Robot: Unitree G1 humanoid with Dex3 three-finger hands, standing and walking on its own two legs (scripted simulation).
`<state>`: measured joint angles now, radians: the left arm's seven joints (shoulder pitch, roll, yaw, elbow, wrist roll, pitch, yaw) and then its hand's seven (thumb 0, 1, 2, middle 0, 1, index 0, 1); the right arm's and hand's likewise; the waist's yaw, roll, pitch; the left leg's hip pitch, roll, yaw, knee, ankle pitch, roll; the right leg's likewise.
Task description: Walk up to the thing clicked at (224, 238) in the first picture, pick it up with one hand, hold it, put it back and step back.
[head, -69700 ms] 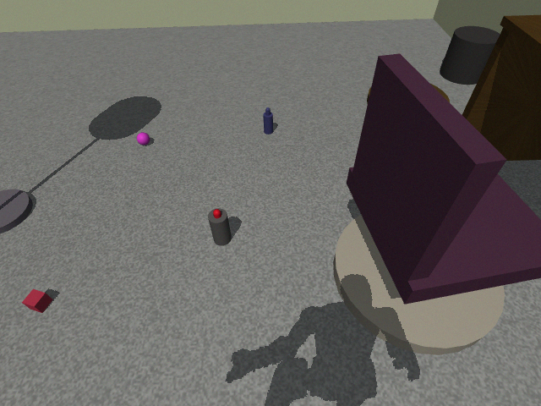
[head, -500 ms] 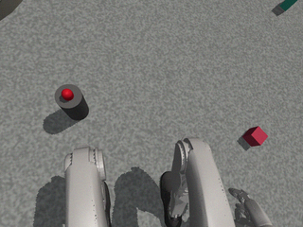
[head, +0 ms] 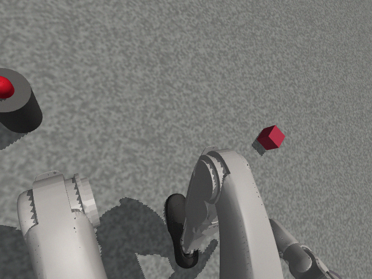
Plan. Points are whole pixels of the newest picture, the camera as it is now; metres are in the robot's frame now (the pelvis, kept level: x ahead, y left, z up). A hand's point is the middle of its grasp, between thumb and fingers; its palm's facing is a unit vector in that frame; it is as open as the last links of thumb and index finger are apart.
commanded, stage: close in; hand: left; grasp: from the side
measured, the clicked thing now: (12, 102) +0.48 +0.27 -0.21
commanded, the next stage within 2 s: rest palm in 0.60 s
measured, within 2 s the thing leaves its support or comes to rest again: leaves its support in 1.94 s
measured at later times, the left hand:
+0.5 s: hand out of the picture +0.43 +0.30 -0.17, palm faces +0.26 -0.97 +0.00, open 17.7 cm
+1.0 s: hand (1, 112) +0.44 +0.28 -0.18, palm faces +0.28 -0.96 -0.02, open 16.6 cm
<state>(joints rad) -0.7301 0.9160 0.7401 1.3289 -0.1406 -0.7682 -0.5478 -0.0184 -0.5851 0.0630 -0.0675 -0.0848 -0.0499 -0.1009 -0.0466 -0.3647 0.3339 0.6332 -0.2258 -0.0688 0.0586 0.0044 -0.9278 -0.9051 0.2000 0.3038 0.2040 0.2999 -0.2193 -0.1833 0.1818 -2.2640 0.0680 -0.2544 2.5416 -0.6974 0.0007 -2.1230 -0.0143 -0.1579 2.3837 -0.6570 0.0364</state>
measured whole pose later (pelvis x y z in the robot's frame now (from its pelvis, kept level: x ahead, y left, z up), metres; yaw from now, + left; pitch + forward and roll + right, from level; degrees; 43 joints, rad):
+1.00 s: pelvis -0.01 +0.01 -0.02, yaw -4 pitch +13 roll -16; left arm -0.72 0.88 0.50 1.49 -0.09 -1.06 -0.10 -0.02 -0.40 0.15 -0.10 -0.09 -0.10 -0.10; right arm -0.16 -0.37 0.51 0.56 -0.36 0.02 0.13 0.00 -0.91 -0.90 0.20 0.30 0.20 0.30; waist -0.26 -0.26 0.29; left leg -2.23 0.05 -0.38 2.65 -0.70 -0.01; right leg -2.06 0.03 -0.24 2.41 -0.61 0.06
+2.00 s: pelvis -0.01 +0.00 -0.01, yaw -4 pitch +16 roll -17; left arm -0.73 0.84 0.50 1.29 -0.05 -0.92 -0.06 0.03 -0.57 0.91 -0.68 -1.07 -0.66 -1.05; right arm -0.13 -0.35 0.46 0.57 -0.34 0.07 0.13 0.00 -0.91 -0.90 0.20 0.30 0.20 0.30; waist -0.25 -0.24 0.29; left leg -2.23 0.05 -0.38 2.60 -0.70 -0.02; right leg -2.05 0.02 -0.25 2.37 -0.62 0.05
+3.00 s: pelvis +0.01 -0.01 +0.04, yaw +5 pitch +32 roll -7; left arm -0.69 0.52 0.48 0.93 -0.10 -0.55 -0.22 0.03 -0.61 0.98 -0.70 -1.07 -0.67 -1.04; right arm 0.08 -0.30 0.09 0.66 -0.10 0.05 0.06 0.00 -0.92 -0.90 0.20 0.30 0.20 0.30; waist -0.15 -0.01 -0.06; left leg -2.22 0.07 -0.14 2.35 -0.70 -0.01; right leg -2.14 -0.04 -0.08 2.28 -0.70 0.01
